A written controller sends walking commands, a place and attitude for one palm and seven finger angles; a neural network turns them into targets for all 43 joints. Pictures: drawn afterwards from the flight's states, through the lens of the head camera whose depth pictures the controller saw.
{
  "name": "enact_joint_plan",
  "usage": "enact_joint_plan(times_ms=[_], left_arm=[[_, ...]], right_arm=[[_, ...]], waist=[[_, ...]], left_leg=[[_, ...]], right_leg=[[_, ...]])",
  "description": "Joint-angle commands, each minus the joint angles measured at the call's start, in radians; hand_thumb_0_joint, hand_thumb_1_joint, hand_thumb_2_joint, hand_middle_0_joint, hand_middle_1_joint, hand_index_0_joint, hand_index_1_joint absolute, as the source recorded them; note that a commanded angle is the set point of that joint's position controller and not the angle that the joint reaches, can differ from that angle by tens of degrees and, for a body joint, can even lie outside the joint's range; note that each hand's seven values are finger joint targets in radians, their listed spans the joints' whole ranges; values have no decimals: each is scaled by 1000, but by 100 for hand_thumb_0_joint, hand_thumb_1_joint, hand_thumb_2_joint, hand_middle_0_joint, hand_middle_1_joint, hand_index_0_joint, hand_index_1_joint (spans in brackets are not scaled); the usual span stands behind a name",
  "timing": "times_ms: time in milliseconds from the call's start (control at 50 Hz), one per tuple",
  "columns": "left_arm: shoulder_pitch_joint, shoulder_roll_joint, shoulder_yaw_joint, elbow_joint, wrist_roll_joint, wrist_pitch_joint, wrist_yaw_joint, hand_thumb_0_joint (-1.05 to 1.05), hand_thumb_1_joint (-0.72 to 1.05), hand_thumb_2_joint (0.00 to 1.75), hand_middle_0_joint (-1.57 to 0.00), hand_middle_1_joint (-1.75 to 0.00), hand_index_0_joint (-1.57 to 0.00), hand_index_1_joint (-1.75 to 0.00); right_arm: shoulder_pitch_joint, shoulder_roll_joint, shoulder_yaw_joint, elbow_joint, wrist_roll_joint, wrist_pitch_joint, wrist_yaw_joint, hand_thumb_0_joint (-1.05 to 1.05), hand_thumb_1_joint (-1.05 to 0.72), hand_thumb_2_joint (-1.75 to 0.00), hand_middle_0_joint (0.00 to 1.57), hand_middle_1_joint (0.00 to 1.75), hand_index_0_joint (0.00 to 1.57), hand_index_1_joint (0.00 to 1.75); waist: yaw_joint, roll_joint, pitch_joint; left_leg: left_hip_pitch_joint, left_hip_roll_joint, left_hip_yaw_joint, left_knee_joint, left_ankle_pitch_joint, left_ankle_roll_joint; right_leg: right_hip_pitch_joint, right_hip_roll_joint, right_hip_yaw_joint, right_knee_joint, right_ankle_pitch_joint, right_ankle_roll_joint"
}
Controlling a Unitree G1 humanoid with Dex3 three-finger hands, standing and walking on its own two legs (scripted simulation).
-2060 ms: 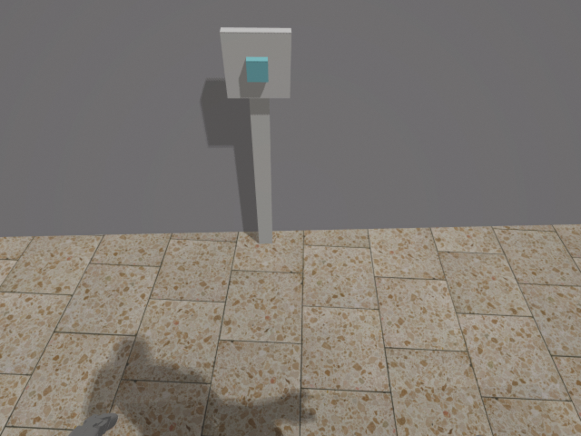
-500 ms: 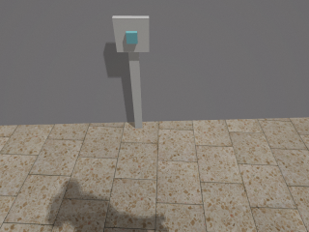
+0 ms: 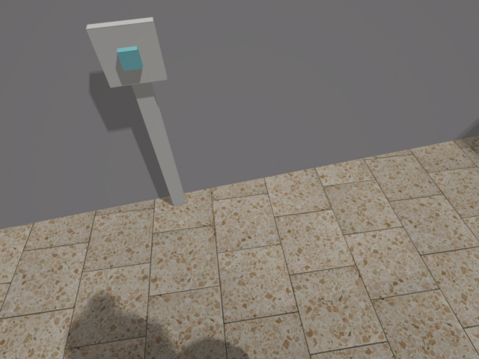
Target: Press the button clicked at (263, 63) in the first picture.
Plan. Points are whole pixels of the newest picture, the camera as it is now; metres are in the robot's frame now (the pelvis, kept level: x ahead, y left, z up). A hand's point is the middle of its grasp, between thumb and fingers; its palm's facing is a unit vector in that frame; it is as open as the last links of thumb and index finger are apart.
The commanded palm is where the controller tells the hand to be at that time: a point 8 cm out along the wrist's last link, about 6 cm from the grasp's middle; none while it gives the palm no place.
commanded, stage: walk to a spot facing it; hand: left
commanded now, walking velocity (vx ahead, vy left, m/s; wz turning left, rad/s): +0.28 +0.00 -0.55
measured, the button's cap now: (130, 58) +0.86 +0.40 +0.06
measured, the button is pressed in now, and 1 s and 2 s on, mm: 0 0 0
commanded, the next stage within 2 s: turn to face it in 0.20 s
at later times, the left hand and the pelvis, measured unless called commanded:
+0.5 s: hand (135, 332) +0.19 +0.24 -0.18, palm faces -0.06 -0.98 -0.18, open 7.3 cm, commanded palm none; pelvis +0.17 +0.06 +0.01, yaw -10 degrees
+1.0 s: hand (129, 265) +0.32 +0.28 -0.14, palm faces +0.07 -0.98 -0.21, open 7.3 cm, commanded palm none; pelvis +0.21 +0.09 +0.03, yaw +4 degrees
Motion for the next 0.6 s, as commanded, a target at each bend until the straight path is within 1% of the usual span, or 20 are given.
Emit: enact_joint_plan(times_ms=[0,20,40,80,100,160,220,240,280,340,360,380,400,420,440,460,500,520,560,580], left_arm=[[227,231,61,-1,-12,-31,51,0,90,90,-20,-30,-20,-30],[174,204,53,-16,-9,-33,53,0,90,90,-20,-30,-20,-30],[131,175,43,-30,-5,-38,54,0,90,90,-20,-30,-20,-30],[113,153,37,-31,1,-47,55,0,90,90,-20,-30,-20,-30],[105,153,38,-31,2,-50,54,0,90,90,-20,-30,-20,-30],[115,146,39,-23,2,-55,54,0,90,90,-20,-30,-20,-30],[131,149,42,-15,5,-54,57,0,90,90,-20,-30,-20,-30],[137,145,43,-14,4,-52,58,0,90,90,-20,-30,-20,-30],[136,140,42,-16,5,-47,61,0,90,90,-20,-30,-20,-30],[114,127,39,-10,6,-40,74,0,90,90,-20,-30,-20,-30],[101,122,35,-8,1,-38,78,0,90,90,-20,-30,-20,-30],[107,107,31,2,-6,-36,81,0,90,90,-20,-30,-20,-30],[152,74,23,4,-16,-33,81,0,90,90,-20,-30,-20,-30],[226,20,7,12,-24,-30,79,0,90,90,-20,-30,-20,-30],[213,35,8,7,-18,-23,87,0,90,90,-20,-30,-20,-30],[166,42,6,19,-7,-15,92,0,90,90,-20,-30,-20,-30],[51,44,12,4,0,-3,78,0,90,90,-20,-30,-20,-30],[26,50,14,2,-1,5,71,0,90,90,-20,-30,-20,-30],[37,42,17,-5,-6,21,69,0,90,90,-20,-30,-20,-30],[28,45,21,-7,-5,29,69,0,90,90,-20,-30,-20,-30]], right_arm=[[-229,-94,-31,-185,9,-56,0,0,-90,-90,20,30,20,30],[-216,-82,-32,-179,4,-54,0,0,-90,-90,20,30,20,30],[-197,-75,-32,-167,-2,-47,2,0,-90,-90,20,30,20,30],[-150,-49,-33,-152,-4,-32,4,0,-90,-90,20,30,20,30],[-131,-40,-34,-152,-3,-26,5,0,-90,-90,20,30,20,30],[-151,-23,-37,-173,1,-22,13,0,-90,-90,20,30,20,30],[-207,-15,-38,-209,4,-30,15,0,-90,-90,20,30,20,30],[-233,-13,-36,-222,4,-32,15,0,-90,-90,20,30,20,30],[-259,-6,-32,-237,7,-38,13,0,-90,-90,20,30,20,30],[-195,6,-22,-206,11,-44,8,0,-90,-90,20,30,20,30],[-115,-2,-20,-173,8,-47,1,0,-90,-90,20,30,20,30],[-5,-25,-21,-128,5,-52,-7,0,-90,-90,20,30,20,30],[97,-97,-34,-102,-4,-57,-15,0,-90,-90,20,30,20,30],[156,-181,-46,-94,1,-55,-16,0,-90,-90,20,30,20,30],[117,-164,-33,-100,7,-31,-18,0,-90,-90,20,30,20,30],[46,-116,-23,-101,3,-32,-25,0,-90,-90,20,30,20,30],[-34,-63,-8,-114,1,-30,-29,0,-90,-90,20,30,20,30],[-52,-49,-3,-112,2,-32,-28,0,-90,-90,20,30,20,30],[-50,-67,-11,-115,3,-27,-28,0,-90,-90,20,30,20,30],[-40,-73,-19,-116,4,-23,-27,0,-90,-90,20,30,20,30]], waist=[[99,-193,-9],[63,-121,6],[36,-90,20],[-3,-71,7],[-17,-96,1],[-18,-115,1],[1,-137,0],[13,-151,8],[20,-165,5],[-1,-197,-30],[-37,-178,-66],[-74,-127,-120],[-95,34,-227],[-77,280,-301],[-56,208,-252],[-41,153,-160],[-23,134,5],[-9,122,32],[-1,91,-41],[-6,77,-58]], left_leg=[[-556,0,-113,459,64,17],[-532,16,-127,448,105,11],[-499,25,-131,420,148,1],[-453,15,-114,363,197,-17],[-449,13,-108,335,221,-24],[-450,2,-96,252,293,-35],[-472,-5,-90,135,302,-37],[-458,-11,-87,93,305,-36],[-415,-36,-73,-4,289,-26],[-255,-68,-53,-146,294,7],[-148,-93,-38,-240,361,16],[5,-97,-51,-328,459,26],[238,40,-194,-309,754,80],[361,287,-479,-348,1094,196],[226,309,-509,-428,1035,259],[120,265,-473,-493,868,250],[-87,177,-419,-533,734,227],[-145,143,-384,-547,714,213],[-106,110,-338,-544,670,206],[-93,98,-345,-553,611,202]], right_leg=[[339,-327,640,-451,92,-213],[280,-316,599,-444,80,-207],[213,-293,529,-450,122,-192],[156,-248,427,-450,227,-169],[149,-229,381,-450,251,-161],[144,-193,337,-460,263,-150],[209,-191,338,-438,312,-149],[203,-186,340,-430,329,-144],[226,-180,338,-395,428,-132],[248,-163,277,-316,581,-97],[255,-130,231,-245,626,-71],[239,-97,200,-117,606,-43],[108,-31,147,80,374,4],[-66,65,58,353,-269,47],[-55,34,117,443,-367,43],[-66,-5,121,455,-303,51],[-83,-57,110,428,-217,67],[-54,-71,105,396,-176,73],[-40,-57,89,361,-138,82],[-54,-54,85,369,-111,84]])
